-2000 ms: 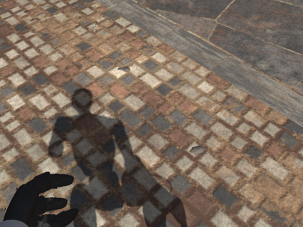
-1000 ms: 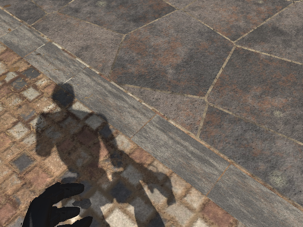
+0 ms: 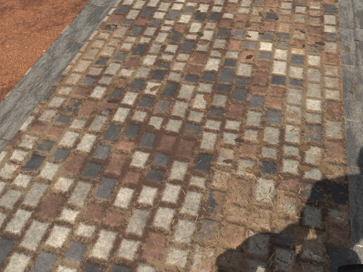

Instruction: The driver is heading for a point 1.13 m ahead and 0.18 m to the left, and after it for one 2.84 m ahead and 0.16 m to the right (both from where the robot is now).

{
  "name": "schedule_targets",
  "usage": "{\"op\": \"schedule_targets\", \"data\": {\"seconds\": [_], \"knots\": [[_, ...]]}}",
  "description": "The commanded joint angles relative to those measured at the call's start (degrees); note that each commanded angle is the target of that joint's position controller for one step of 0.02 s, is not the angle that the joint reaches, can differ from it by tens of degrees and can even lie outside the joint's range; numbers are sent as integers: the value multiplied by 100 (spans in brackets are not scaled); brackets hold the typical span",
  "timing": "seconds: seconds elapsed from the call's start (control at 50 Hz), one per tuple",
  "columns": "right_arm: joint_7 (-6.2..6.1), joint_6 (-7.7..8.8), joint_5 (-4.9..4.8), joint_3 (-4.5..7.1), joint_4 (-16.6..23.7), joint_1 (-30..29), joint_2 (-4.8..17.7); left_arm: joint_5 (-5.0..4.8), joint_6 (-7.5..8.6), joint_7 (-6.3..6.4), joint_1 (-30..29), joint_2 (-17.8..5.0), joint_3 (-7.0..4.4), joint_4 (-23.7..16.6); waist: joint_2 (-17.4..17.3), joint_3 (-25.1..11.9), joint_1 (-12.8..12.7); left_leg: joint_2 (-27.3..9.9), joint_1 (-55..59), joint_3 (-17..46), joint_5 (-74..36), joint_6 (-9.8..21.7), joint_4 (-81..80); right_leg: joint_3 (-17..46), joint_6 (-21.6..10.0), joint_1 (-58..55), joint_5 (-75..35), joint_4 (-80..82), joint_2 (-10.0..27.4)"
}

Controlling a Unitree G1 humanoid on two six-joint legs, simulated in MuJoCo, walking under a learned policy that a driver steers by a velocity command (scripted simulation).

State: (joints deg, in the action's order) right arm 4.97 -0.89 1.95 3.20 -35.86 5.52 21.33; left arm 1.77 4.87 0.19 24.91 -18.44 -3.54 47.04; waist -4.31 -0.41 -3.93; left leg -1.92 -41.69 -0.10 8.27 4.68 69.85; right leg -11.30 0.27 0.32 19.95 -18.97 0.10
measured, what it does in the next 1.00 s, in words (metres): walks ahead, turning left: left foot, then right foot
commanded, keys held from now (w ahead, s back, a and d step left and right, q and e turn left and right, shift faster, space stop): w+q+shift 0.50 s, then w+shift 0.50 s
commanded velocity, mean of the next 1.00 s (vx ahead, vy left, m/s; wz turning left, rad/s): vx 0.99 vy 0.00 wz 0.71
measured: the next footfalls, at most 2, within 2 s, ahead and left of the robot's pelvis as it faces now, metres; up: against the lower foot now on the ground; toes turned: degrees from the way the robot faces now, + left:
left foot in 0.22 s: +0.35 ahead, +0.05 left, +0.00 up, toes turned +16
right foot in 0.62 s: +0.80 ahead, +0.06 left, +0.00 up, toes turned +35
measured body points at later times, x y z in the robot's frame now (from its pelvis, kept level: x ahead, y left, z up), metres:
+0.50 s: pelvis +0.44 +0.06 -0.01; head +0.48 +0.07 +0.44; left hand +0.57 +0.37 -0.06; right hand +0.55 -0.22 -0.13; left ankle +0.31 +0.04 -0.73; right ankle +0.70 -0.04 -0.68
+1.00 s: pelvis +0.87 +0.27 -0.02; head +0.89 +0.30 +0.43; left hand +0.60 +0.38 -0.14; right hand +1.22 +0.32 -0.06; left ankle +0.96 +0.47 -0.71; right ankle +0.77 +0.03 -0.73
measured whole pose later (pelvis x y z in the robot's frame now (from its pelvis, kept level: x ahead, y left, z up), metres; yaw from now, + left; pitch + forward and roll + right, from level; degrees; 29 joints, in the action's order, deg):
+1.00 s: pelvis +0.87 +0.27 -0.02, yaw +41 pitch +3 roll -1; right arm 4.4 3.5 2.8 -1.9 -35.4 -6.0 16.0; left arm 0.5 5.9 -1.1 34.0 -16.1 -1.8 55.1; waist -0.2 1.6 -6.3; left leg 0.3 -39.2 -3.0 2.0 7.5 35.2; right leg -5.4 0.7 -14.7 21.3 -4.8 0.2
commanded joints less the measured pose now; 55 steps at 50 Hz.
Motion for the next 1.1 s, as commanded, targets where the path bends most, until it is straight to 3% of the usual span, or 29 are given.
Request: {"op": "schedule_targets", "data": {"seconds": [0.02, 0.08, 0.12, 0.16, 0.18, 0.2, 0.22, 0.24, 0.26, 0.3, 0.36, 0.42, 0.5, 0.54, 0.58, 0.6, 0.62, 0.64, 0.66, 0.7, 0.76, 0.86, 0.92, 0.98, 1.02, 1.04, 1.06, 1.08, 1.1], "knots": [[102, 37, -14, -130, 612, -764, -49, 8, 199, -22, -141, -258, 34, -174, 848, 839, 241, -181, -700, -127, -522, 11, -622, 330, -117, 191, -2421, 1163, 1274], [195, 56, -12, -255, 713, -1326, -198, 34, 205, 41, 126, -418, 20, 26, 659, 1058, 225, 61, 2, -890, -556, 291, -1938, -380, 80, 103, -4318, 1191, 1114], [145, 71, -26, -242, 577, -1160, -133, 4, 149, 119, 282, -711, -28, 41, 836, 679, 414, 559, 935, -1341, -410, 514, -2396, -578, 123, -239, -7281, 551, 1168], [27, 76, -32, -102, 217, 20, 210, 5, -18, 224, 103, -1096, -124, -12, 1141, -34, 1166, 864, 2272, -1206, 72, 738, -2538, -490, 91, -377, -8790, -1057, 1467], [-63, 92, -49, 43, -143, 1203, 469, 26, -106, 226, -218, -1209, -157, -135, 1226, -528, 1713, 926, 3505, -926, 370, 941, -2635, -327, -28, 63, -8801, -2450, 1603], [-211, 135, -80, 234, -563, 2324, 718, 58, -164, 155, -449, -1125, -150, -242, 900, -955, 2088, 846, 5147, -395, 399, 1152, -3222, -275, -119, 1154, -6754, -4403, 1390], [-374, 58, -248, 415, -601, 1920, 1050, 115, -135, 11, -592, -572, -46, -404, -405, -615, 1534, 145, 5845, 873, 807, 1305, -3454, -186, -34, 2939, -199, -6479, 213], [-353, -39, 9, 493, -277, 1519, 1640, -21, -14, 21, -391, -509, 12, -1142, -814, -1438, 993, -1076, 7114, 3995, 1055, 2467, -4350, 802, 201, 4877, 856, -7994, -209], [-410, -45, -33, 495, -244, 1795, 1377, 18, 135, 24, -951, -724, 30, -1269, 417, -1408, 1272, -1237, 6744, 4569, 1575, 2337, -5195, 1585, 148, 5143, 329, -7599, 99], [-486, 120, -46, 376, -510, 1494, 895, 59, 177, 29, -1058, -614, 97, -1217, 1085, 119, 596, -909, 4708, 3835, 833, 1934, -5671, 1603, 137, 4663, 149, -6286, 533], [-527, 401, -112, 199, -507, 1142, 562, 300, -177, 10, -838, -480, 141, -1118, 1022, 456, 28, -248, 2957, 2803, -36, 1760, -5715, 1572, 395, 3706, 593, -5242, 806], [-478, 541, -120, 230, -560, 1209, 622, 194, -227, -91, -2006, -195, 271, -1620, 705, 826, 255, 234, 1826, 2362, -243, 1528, -6050, 1232, 512, 3167, -595, -3607, 777], [-400, 564, -203, 324, -718, 1585, 763, -14, -178, -158, -2606, -139, 332, -1799, 325, 490, 699, 292, 2248, 2279, -1786, 1043, -5853, 1088, 269, 2108, -2460, -1943, 331], [-442, 558, -217, 328, -836, 1760, 787, 9, -146, -125, -2486, -309, 281, -1748, 274, 264, 709, 153, 3082, 2241, -2872, 845, -5408, 1046, 93, 1816, -2376, -1388, 153], [-468, 561, -140, 353, -945, 1803, 1042, 29, -100, -16, -1410, -719, 83, -1431, 238, -509, 170, 35, 3731, 2130, -4553, 587, -3918, 947, -108, 735, -1478, -1354, -171], [-449, 582, -81, 348, -935, 1494, 1078, 16, -86, 79, -270, -904, -33, -1144, 255, -959, -571, 184, 3233, 1927, -4342, 462, -2532, 962, -209, -472, -1201, -1328, 12], [-468, 658, -24, 191, -822, 1324, 474, 122, -64, 205, 924, -1279, -183, -899, 806, -1577, -1021, 524, 2273, 1530, -2401, 381, -462, 2067, -379, -1698, 592, -1355, 1001], [-443, 679, -298, -15, -554, 2111, -281, 232, -50, 137, 598, -1725, -259, -839, 2900, -2234, -144, 1314, 718, 1029, 1709, 110, 1116, 5758, -1050, -2517, 1683, 84, 2576], [-504, 618, -117, -46, -684, 1846, 142, 146, -95, 39, -111, -1262, -264, -944, 1887, -1461, -108, 770, -117, 964, 1295, 218, 1352, 6245, -1251, -1931, 2715, 458, 2390], [-384, 543, 18, -30, -592, 903, 272, 105, -74, -29, -541, -498, -111, -797, 479, -200, -30, 291, -54, 817, 706, 198, 768, 4422, -1144, -420, 1522, 429, 1881], [-202, 418, 72, -154, -354, 599, -113, 67, 69, -60, -204, -194, 16, -265, 811, 247, 281, 144, 48, 971, 860, 139, 167, 3195, -930, 401, 454, 723, 1402], [-62, 417, 77, -321, 250, -646, -105, -83, 233, -120, -186, -412, 2, 0, 783, 813, 444, 46, 48, 418, -355, -49, -1949, 1538, -864, 1048, -1306, 1616, 1071], [44, 457, 28, -431, 328, -1084, -263, -173, 285, -156, 100, -596, -6, 190, 687, 888, 373, 79, 1401, -337, -1255, 139, -3097, 1006, -835, 1301, -2728, 2246, 1087], [-106, 451, 98, -350, 176, -844, -22, -151, 230, -104, 388, -965, -49, 378, 934, 399, 571, 515, 1915, -690, -682, 361, -3412, 661, -738, -17, -6280, 1174, 1198], [-271, 446, 120, -166, -335, 824, 305, -82, 58, 18, 370, -1172, -68, 462, 1199, -620, 1404, 779, 3786, -525, 103, 541, -3562, 630, -602, 7, -7448, -1265, 1265], [-381, 446, 162, -10, -643, 1873, 638, -75, 13, 37, 256, -1029, -22, 382, 1085, -1107, 1882, 251, 5238, 54, 453, 612, -3674, 700, -547, 1023, -6160, -3021, 1038], [-493, 478, 304, 136, -729, 2173, 1125, -84, 25, -46, 660, -80, 160, 151, -421, -1810, 1322, -1524, 6690, 2264, 2147, 729, -3857, 819, -543, 2762, -657, -5324, 285], [-504, 450, 195, 182, -603, 2103, 1152, -313, 35, -36, 838, -245, 131, -30, -806, -2728, 1177, -2359, 7038, 4773, 2710, 1014, -4968, 1591, -596, 3724, 601, -6660, -172], [-504, 479, 115, 149, -693, 1619, 769, -262, 13, 10, 5, -620, 36, -132, 95, -1519, 1105, -1897, 6171, 3766, 2432, 822, -5206, 1667, -677, 4238, -164, -6480, 235]]}}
